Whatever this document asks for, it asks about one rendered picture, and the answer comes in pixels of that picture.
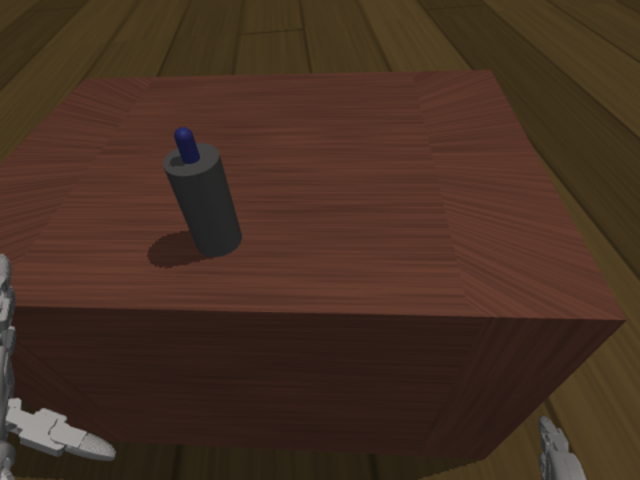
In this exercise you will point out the left robot arm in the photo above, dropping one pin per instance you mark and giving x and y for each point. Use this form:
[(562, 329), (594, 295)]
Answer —
[(7, 459)]

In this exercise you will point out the bottle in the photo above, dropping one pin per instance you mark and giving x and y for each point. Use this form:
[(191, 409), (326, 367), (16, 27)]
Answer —
[(197, 177)]

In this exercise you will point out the left robot hand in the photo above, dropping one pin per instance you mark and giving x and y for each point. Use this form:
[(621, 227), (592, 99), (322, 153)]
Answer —
[(46, 430)]

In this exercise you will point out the right robot hand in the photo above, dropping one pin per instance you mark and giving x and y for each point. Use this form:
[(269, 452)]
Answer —
[(556, 463)]

